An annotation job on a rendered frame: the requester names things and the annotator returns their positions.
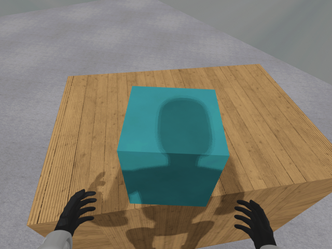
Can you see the robot right hand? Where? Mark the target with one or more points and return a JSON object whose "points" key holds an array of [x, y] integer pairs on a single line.
{"points": [[260, 232]]}

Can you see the pedestal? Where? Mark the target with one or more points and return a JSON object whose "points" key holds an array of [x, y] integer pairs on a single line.
{"points": [[277, 157]]}

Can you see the carton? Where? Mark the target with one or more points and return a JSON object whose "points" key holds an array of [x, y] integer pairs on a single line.
{"points": [[172, 148]]}

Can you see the left robot forearm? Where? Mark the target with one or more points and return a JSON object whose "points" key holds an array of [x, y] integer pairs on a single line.
{"points": [[58, 239]]}

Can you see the robot left hand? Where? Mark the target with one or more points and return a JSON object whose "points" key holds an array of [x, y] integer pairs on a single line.
{"points": [[69, 219]]}

